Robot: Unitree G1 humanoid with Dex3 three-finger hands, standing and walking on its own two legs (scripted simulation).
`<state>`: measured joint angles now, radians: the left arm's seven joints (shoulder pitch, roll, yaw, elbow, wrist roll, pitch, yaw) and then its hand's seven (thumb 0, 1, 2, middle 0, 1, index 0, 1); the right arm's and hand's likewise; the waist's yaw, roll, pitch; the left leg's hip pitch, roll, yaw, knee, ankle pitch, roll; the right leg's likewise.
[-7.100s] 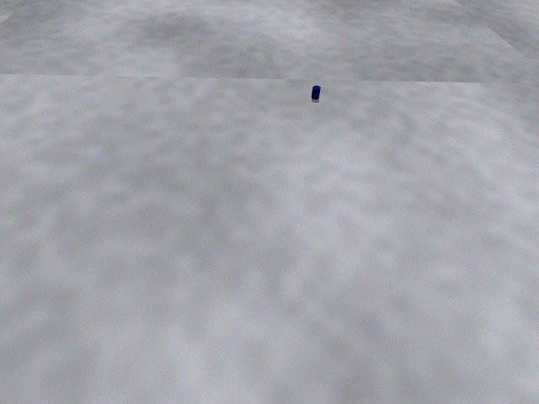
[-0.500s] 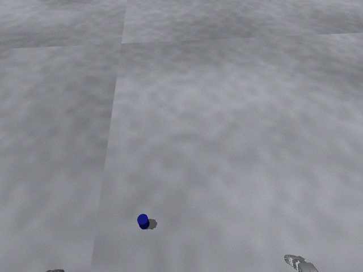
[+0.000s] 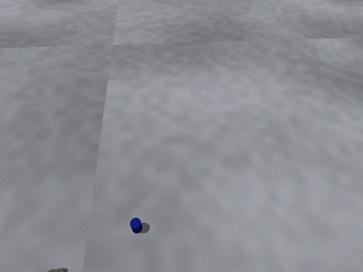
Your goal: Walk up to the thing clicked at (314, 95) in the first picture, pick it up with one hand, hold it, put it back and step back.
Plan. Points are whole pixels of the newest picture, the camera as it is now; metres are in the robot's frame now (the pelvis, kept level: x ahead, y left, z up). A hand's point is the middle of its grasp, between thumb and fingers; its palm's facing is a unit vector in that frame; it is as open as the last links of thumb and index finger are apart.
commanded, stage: walk up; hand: left
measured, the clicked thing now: (136, 225) +0.46 +0.22 -0.74
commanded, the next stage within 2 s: stand in 0.14 s
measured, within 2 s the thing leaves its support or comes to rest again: neither
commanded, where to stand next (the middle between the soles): +0.07 +0.00 m, yaw -1 degrees
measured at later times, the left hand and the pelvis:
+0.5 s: hand out of the picture +0.09 +0.24 -0.15, palm faces -0.02 -0.94 -0.34, open 7.4 cm; pelvis +0.01 -0.01 +0.00, yaw +0 degrees
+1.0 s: hand out of the picture +0.09 +0.23 -0.15, palm faces -0.03 -0.94 -0.34, open 7.4 cm; pelvis +0.00 -0.02 +0.00, yaw -1 degrees
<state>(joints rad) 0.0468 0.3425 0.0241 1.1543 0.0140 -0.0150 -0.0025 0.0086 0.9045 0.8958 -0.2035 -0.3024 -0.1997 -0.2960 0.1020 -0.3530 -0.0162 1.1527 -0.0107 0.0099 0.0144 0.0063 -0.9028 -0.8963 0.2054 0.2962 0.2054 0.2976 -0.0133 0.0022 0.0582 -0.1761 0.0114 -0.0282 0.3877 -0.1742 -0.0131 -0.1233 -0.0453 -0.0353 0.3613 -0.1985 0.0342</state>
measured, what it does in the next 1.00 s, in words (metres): stands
